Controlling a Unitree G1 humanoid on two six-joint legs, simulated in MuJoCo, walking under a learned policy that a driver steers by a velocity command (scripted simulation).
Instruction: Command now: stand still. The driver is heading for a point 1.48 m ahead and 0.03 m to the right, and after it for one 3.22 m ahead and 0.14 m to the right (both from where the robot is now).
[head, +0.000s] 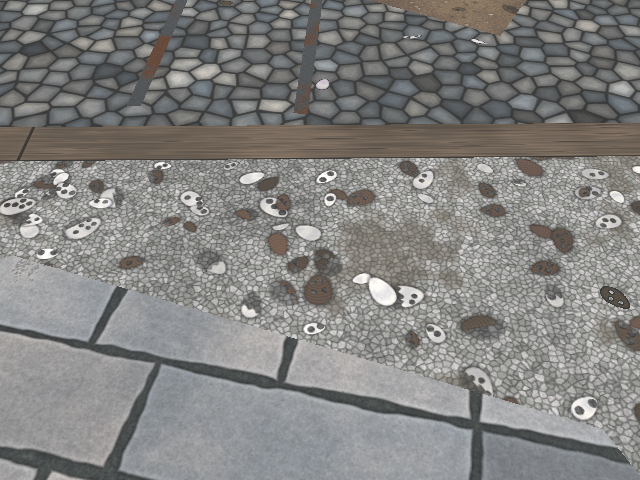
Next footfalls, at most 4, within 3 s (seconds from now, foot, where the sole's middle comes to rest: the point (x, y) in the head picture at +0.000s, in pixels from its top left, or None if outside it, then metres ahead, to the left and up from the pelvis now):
1.20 left None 0.42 0.08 -0.78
1.72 right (407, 393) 0.71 -0.17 -0.78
2.28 left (308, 280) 1.03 0.06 -0.78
2.84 right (387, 191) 1.37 -0.17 -0.78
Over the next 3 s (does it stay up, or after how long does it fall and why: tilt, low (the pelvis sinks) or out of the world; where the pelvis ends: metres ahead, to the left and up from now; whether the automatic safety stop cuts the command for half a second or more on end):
stays up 1.28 -0.09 0.00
